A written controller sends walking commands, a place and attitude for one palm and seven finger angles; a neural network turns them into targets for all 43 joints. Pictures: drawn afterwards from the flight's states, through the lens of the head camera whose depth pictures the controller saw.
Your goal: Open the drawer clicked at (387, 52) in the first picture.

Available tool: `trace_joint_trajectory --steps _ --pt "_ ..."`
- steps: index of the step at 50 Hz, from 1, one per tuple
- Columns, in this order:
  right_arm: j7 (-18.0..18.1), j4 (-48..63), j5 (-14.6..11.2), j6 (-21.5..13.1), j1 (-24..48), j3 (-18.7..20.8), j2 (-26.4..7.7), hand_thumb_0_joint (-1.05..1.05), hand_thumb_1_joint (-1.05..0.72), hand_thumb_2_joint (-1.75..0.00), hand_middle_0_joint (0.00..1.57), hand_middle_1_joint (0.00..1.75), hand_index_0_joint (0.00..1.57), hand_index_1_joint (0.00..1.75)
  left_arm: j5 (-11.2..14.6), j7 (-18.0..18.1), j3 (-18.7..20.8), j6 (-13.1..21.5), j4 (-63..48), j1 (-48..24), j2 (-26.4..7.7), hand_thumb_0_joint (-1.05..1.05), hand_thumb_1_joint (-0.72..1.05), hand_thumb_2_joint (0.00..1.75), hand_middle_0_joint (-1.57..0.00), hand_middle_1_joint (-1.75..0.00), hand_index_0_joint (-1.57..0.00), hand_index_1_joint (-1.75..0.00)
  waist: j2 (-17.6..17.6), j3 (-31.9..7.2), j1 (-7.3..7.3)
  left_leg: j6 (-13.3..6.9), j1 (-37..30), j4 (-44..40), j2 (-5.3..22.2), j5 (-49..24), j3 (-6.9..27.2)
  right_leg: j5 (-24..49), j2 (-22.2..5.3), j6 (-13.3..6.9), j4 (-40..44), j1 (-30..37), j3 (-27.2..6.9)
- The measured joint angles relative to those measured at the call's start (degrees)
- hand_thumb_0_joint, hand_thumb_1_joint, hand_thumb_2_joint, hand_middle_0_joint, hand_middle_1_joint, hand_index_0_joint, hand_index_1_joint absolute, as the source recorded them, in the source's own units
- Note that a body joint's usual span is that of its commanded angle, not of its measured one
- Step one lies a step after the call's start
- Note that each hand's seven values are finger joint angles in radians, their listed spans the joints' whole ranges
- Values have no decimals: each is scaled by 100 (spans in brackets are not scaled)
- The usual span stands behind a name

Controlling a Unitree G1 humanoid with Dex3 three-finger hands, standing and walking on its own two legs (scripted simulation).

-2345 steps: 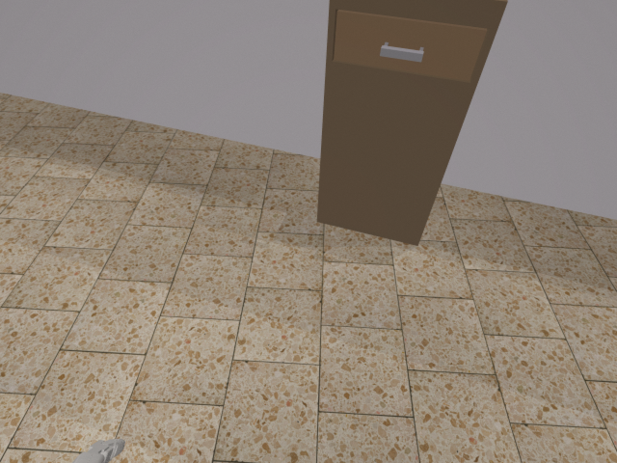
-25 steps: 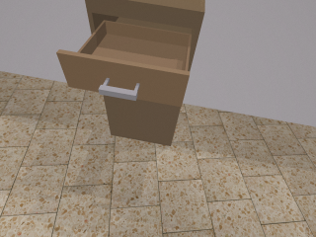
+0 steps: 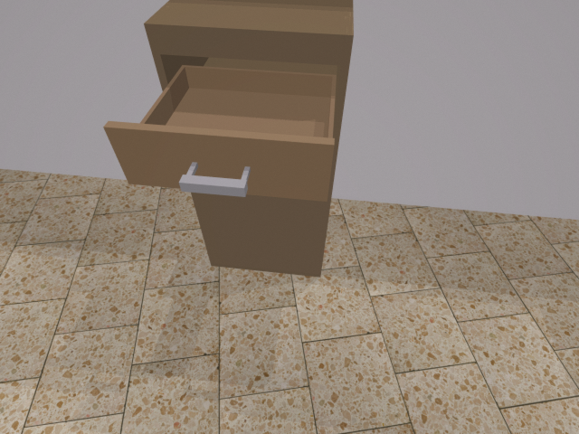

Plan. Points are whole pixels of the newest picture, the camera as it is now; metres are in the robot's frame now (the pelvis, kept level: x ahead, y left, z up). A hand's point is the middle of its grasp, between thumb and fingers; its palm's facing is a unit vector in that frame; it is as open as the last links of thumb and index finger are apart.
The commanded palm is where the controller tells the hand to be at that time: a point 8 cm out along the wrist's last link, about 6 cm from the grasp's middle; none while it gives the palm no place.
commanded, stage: let the arm hang, fingers relaxed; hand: left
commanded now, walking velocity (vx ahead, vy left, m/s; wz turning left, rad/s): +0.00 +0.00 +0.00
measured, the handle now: (217, 177) +0.53 +0.17 +0.04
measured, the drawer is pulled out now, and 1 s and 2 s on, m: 0.30 0.30 0.30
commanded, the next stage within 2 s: look to check the result in 0.22 s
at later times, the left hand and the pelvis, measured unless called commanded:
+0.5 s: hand out of the picture -0.01 +0.17 -0.17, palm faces +0.05 -0.98 -0.19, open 7.4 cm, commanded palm none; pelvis +0.01 +0.00 +0.00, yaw +0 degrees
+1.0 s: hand out of the picture +0.02 +0.16 -0.17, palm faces +0.04 -0.98 -0.18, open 7.4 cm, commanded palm none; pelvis +0.02 -0.01 +0.00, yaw +0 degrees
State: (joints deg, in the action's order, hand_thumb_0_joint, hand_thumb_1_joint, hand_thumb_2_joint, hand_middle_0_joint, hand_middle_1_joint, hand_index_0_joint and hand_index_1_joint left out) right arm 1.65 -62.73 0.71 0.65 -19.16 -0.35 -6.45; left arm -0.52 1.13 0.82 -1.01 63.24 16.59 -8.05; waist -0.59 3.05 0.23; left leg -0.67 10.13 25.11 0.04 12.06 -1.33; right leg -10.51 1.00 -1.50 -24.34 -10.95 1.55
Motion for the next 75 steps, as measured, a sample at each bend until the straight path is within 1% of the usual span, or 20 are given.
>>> trace_joint_trajectory --steps 3,8,15,27,39,54,75 --pt "8 -19 3 -3 -28 18 39 1 -90 -90 20 29 20 30 -20 20 4 5 1 -43 67 1 92 90 -20 -30 -20 -30 26 -20 13 -2 14 10 1 5 -10 -4 0 2 -16 -21 -10" --pt "29 -35 7 -19 -81 52 64 1 -90 -90 20 29 20 30 -12 24 44 13 30 -20 60 1 92 90 -20 -30 -20 -30 53 -27 31 0 31 21 4 18 -20 -17 4 0 -34 -44 -20" --pt "48 -43 5 -28 -100 81 29 1 -91 -90 20 29 20 30 -7 30 71 23 67 29 55 1 92 90 -20 -30 -20 -30 26 24 20 -2 33 4 -3 21 -20 -26 -2 4 -29 -51 -22" --pt "52 -33 -7 -45 32 86 -24 1 -91 -90 20 29 20 30 -4 41 75 40 121 46 55 1 91 90 -20 -30 -20 -30 -10 64 8 17 -26 -59 8 32 -23 -55 10 -11 -1 -12 -27" --pt "48 -34 -2 -48 190 81 -52 1 -91 -90 20 29 20 30 0 36 64 72 93 -87 57 1 91 90 -20 -30 -20 -30 3 72 10 62 -98 -103 47 54 -1 -83 50 -51 43 62 -6" --pt "55 -85 5 -41 222 84 -93 1 -91 -90 20 29 20 30 9 28 84 79 79 -177 2 1 91 90 -20 -30 -20 -30 16 128 21 105 -140 -139 92 102 25 -121 96 -90 107 121 17" --pt "64 -106 -2 -62 353 71 -126 1 -91 -90 20 29 20 30 15 25 83 98 86 -238 -32 1 91 90 -20 -30 -20 -30 9 89 13 132 -275 -238 105 137 43 -174 112 -108 180 248 32"
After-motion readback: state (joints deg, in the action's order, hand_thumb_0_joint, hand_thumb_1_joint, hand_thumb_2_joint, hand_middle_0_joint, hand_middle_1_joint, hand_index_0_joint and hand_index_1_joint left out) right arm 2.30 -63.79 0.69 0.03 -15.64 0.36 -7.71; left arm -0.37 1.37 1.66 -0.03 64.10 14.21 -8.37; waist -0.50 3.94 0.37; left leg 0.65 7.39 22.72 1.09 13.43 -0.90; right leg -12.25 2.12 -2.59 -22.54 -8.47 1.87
